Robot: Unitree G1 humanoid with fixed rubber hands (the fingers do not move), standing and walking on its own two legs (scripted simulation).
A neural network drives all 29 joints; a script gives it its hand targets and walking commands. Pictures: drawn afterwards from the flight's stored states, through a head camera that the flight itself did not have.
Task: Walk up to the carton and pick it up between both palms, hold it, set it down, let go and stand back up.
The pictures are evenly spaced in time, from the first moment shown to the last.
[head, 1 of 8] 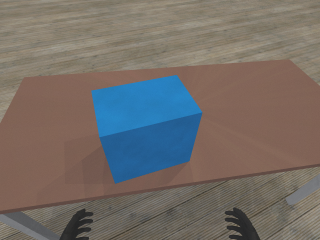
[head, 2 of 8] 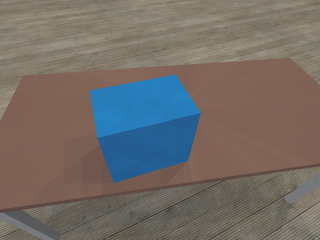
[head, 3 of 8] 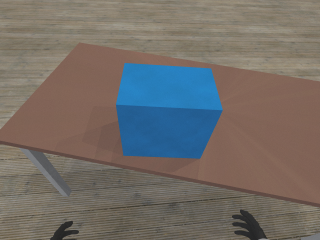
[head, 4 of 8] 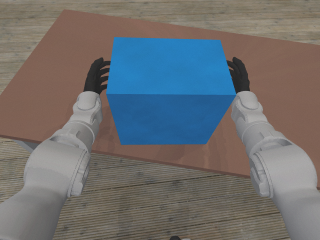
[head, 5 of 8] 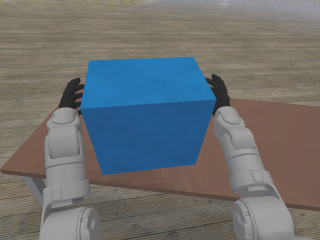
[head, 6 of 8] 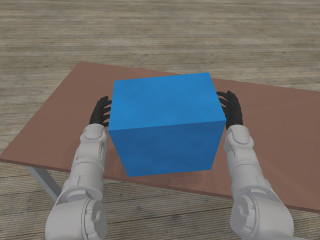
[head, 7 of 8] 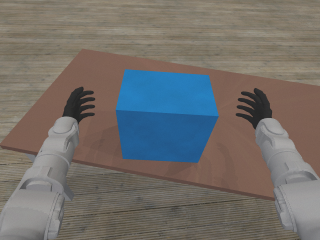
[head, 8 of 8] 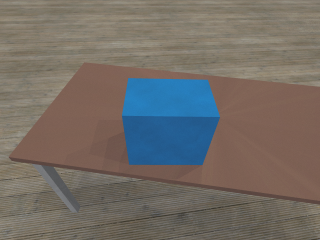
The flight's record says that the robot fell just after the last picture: no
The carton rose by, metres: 0.20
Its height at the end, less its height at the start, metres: +0.00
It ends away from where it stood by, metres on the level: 0.02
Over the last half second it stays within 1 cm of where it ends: yes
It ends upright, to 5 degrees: yes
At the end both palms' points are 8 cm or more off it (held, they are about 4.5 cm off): yes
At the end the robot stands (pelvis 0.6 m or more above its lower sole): yes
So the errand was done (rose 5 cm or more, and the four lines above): yes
